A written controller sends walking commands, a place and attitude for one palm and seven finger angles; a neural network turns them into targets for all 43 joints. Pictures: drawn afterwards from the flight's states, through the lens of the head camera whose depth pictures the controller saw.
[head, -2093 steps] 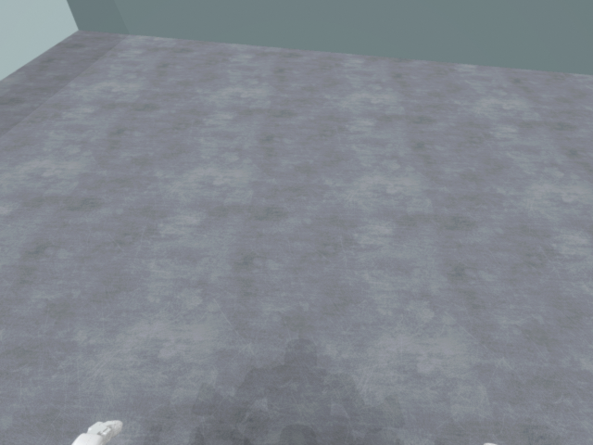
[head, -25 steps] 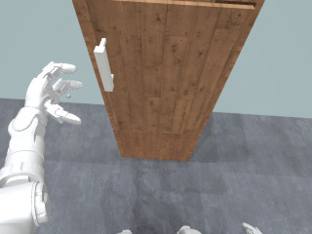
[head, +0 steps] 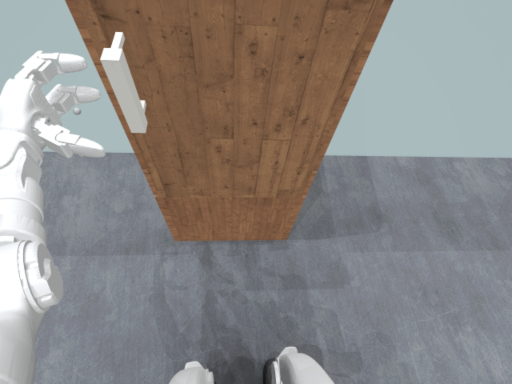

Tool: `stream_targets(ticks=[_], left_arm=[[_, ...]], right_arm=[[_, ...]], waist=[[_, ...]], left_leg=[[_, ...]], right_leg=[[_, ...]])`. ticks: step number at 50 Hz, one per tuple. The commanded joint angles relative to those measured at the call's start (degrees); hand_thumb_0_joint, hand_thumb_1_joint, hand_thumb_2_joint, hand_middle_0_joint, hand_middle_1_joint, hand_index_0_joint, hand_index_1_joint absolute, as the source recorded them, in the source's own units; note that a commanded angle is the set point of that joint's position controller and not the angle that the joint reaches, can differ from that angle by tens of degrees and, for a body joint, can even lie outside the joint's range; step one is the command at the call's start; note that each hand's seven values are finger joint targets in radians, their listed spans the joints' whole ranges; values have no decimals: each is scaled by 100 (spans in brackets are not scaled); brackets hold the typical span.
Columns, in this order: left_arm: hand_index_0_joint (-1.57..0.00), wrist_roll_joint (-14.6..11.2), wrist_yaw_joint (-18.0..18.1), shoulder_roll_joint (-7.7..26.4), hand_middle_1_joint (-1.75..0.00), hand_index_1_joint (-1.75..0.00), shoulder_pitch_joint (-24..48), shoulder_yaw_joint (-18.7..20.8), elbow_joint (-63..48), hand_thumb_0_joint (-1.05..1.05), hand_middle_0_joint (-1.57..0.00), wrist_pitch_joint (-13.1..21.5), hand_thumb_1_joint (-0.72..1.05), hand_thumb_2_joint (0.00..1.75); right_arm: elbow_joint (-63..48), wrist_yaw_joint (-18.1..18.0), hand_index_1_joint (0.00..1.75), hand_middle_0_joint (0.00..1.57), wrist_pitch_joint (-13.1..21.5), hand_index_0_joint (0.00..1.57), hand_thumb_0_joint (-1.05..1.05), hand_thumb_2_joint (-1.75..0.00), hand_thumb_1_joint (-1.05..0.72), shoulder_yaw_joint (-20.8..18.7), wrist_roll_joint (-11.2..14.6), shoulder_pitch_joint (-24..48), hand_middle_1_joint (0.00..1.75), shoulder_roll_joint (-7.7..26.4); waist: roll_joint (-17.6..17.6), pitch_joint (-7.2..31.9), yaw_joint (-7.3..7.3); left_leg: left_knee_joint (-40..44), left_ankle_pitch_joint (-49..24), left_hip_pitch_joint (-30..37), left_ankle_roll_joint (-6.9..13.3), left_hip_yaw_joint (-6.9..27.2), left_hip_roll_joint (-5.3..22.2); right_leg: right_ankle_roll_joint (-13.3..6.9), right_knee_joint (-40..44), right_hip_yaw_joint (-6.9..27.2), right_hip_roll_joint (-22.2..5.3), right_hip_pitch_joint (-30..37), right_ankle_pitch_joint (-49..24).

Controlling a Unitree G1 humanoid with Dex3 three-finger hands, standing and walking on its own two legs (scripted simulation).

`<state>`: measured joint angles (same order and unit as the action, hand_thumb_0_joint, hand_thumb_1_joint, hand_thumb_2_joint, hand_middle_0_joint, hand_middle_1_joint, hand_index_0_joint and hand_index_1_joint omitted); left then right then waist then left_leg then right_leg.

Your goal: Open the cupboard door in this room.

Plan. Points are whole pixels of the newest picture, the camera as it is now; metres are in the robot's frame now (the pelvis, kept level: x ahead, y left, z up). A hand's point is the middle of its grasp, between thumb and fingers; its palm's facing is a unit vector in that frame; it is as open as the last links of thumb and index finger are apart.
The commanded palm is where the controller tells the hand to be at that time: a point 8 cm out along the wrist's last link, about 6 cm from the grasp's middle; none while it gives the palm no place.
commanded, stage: move the hooked fingers beside the handle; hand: left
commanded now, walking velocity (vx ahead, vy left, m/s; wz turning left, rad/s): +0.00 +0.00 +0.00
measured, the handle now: (129, 85) +0.56 +0.16 +0.10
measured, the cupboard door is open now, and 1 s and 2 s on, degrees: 0 0 0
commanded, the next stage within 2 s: slide the fingers in behind the handle in 1.54 s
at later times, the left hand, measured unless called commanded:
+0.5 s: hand (76, 105) +0.51 +0.23 +0.11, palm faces -0.08 -1.00 +0.00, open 14.0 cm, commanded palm +0.49 +0.27 +0.10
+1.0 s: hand (83, 107) +0.50 +0.22 +0.11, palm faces -0.06 -1.00 -0.01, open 14.0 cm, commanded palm +0.49 +0.26 +0.10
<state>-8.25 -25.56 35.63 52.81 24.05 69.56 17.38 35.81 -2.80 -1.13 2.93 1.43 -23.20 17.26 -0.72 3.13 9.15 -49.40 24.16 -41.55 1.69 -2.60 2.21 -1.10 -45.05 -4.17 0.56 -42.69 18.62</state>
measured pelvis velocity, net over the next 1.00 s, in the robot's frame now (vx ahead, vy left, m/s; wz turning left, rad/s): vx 0.00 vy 0.01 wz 0.00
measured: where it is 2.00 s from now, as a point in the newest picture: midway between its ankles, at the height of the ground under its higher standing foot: outside the picture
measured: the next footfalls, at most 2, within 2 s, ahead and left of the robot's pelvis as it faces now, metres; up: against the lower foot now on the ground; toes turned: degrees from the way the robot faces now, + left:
none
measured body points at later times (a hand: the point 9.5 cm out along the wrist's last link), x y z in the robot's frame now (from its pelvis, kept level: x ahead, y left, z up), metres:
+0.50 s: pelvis +0.01 +0.01 +0.00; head +0.13 +0.03 +0.43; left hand +0.51 +0.28 +0.11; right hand +0.00 -0.26 -0.11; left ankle -0.01 +0.10 -0.70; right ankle +0.03 -0.11 -0.70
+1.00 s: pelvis +0.00 +0.01 -0.01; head +0.12 +0.02 +0.43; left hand +0.50 +0.27 +0.11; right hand +0.02 -0.26 -0.12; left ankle -0.01 +0.10 -0.70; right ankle +0.03 -0.11 -0.70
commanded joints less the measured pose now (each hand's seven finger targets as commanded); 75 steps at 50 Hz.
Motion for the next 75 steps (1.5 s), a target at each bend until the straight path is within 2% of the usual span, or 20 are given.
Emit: stream_targets(ticks=[1,6,11,13,14,18,22,26,32,33,36,45,46,52,58,61,66,68,72,75], left_arm=[[-30,-41,14,1692,-120,-120,2863,205,-1228,0,-30,499,-50,30],[-30,48,21,1786,-120,-120,2677,245,-584,0,-30,230,-50,30],[-30,123,26,2145,-120,-120,2348,528,-1057,0,-30,339,-50,30],[-30,51,5,2217,-120,-120,2425,595,-1360,0,-30,468,-50,30],[-30,0,-20,1967,-120,-120,2442,459,-1358,0,-30,482,-50,30],[-30,-128,-78,1892,-120,-120,2497,491,-1639,0,-30,522,-50,30],[-30,-123,0,1257,-120,-120,2583,44,-1644,0,-30,420,-50,30],[-30,-137,126,999,-120,-120,2278,-22,-1458,0,-30,313,-50,30],[-30,-110,330,1111,-120,-120,2121,128,-1790,0,-30,446,-50,30],[-30,-81,357,1016,-120,-120,2150,61,-1818,0,-30,462,-50,30],[-30,-37,445,1208,-120,-120,2198,195,-1627,0,-30,469,-50,30],[-30,33,336,1243,-120,-120,2886,-20,-1340,0,-30,555,-50,30],[-30,-1,301,1051,-120,-120,2941,-166,-1313,0,-30,525,-50,30],[-30,18,245,1368,-120,-120,2971,18,-855,0,-30,364,-50,30],[-30,129,261,2129,-120,-120,2818,489,-1152,0,-30,500,-50,30],[-30,99,195,1979,-120,-120,2612,411,-1291,0,-30,496,-50,30],[-30,-9,43,1988,-120,-120,2362,446,-1153,0,-30,337,-50,30],[-30,-36,4,1934,-120,-120,2407,392,-1296,0,-30,358,-50,30],[-30,-147,-28,1413,-120,-120,2474,83,-1434,0,-30,427,-50,30],[-30,-200,-22,1391,-120,-120,2447,135,-1428,0,-30,447,-50,30]], right_arm=[[-293,-74,30,20,67,20,0,-90,-90,-381,-42,-892,30,1005],[-320,-52,30,20,-26,20,0,-90,-90,-349,-48,-1038,30,1043],[-526,-3,30,20,-122,20,0,-90,-90,-372,-90,-1082,30,1046],[-548,11,30,20,-179,20,0,-90,-90,-387,-95,-1094,30,1051],[-547,24,30,20,-200,20,0,-90,-90,-401,-88,-1091,30,1022],[-514,27,30,20,-247,20,0,-90,-90,-436,-72,-1065,30,1033],[-409,28,30,20,-239,20,0,-90,-90,-451,-76,-1052,30,986],[-364,82,30,20,-249,20,0,-90,-90,-463,-98,-1047,30,953],[-506,115,30,20,-265,20,0,-90,-90,-455,-91,-933,30,927],[-516,132,30,20,-266,20,0,-90,-90,-456,-96,-886,30,903],[-517,117,30,20,-288,20,0,-90,-90,-451,-77,-862,30,921],[-390,16,30,20,-174,20,0,-90,-90,-380,-61,-815,30,954],[-382,15,30,20,-145,20,0,-90,-90,-381,-52,-804,30,942],[-345,-16,30,20,-100,20,0,-90,-90,-338,-73,-947,30,1010],[-456,-4,30,20,-137,20,0,-90,-90,-344,-85,-1034,30,1026],[-523,30,30,20,-171,20,0,-90,-90,-360,-73,-1001,30,1005],[-518,4,30,20,-251,20,0,-90,-90,-389,-44,-1051,30,1038],[-511,-8,30,20,-263,20,0,-90,-90,-393,-46,-1042,30,1031],[-486,10,30,20,-237,20,0,-90,-90,-409,-63,-1038,30,1006],[-405,25,30,20,-234,20,0,-90,-90,-427,-72,-1040,30,1015]], waist=[[-707,2725,110],[-486,2409,150],[-826,2916,-93],[-810,3097,-68],[-662,3039,2],[-915,3078,-10],[-1119,2729,101],[-824,2647,72],[-794,2742,-114],[-901,2805,-98],[-448,2560,-48],[-677,2543,165],[-704,2519,229],[-597,2440,225],[-692,2981,43],[-928,3000,3],[-517,2716,48],[-753,2751,56],[-816,2632,139],[-809,2722,125]], left_leg=[[452,-1994,1351,32,454,-110],[448,-1867,920,57,415,-115],[386,-2286,1099,25,366,-111],[340,-2584,1307,13,404,-71],[340,-2577,1356,23,407,-67],[335,-2843,1706,-10,467,-31],[336,-3095,2080,-47,582,16],[328,-3228,2028,-70,594,31],[337,-3526,2002,-110,612,12],[317,-3542,2074,-115,581,17],[369,-3000,1692,-55,528,-18],[358,-2151,1529,-35,583,-66],[355,-2091,1522,-21,554,-74],[326,-1851,1097,23,539,-116],[253,-2076,965,30,457,-113],[276,-2140,1095,26,404,-112],[339,-2043,867,72,359,-101],[337,-2187,1084,55,385,-92],[328,-2305,1432,39,450,-68],[310,-2462,1575,5,490,-41]], right_leg=[[-1,342,366,155,1193,-1547],[15,339,346,167,1183,-1561],[-18,214,357,177,1384,-1893],[-25,159,329,216,1362,-2065],[-8,185,315,235,1337,-2072],[-32,192,260,257,1142,-2049],[-35,252,160,263,586,-1743],[-9,253,125,259,618,-1825],[-51,133,119,244,866,-2012],[-28,136,140,243,827,-2040],[-6,176,171,235,1013,-1976],[-31,203,227,205,803,-1473],[-17,230,238,206,768,-1467],[-26,206,259,191,856,-1378],[-9,125,353,194,1306,-1733],[-17,162,353,215,1313,-1808],[8,251,343,227,1460,-1895],[-4,236,322,230,1297,-1891],[-34,259,251,265,937,-1710],[-23,249,222,256,861,-1750]])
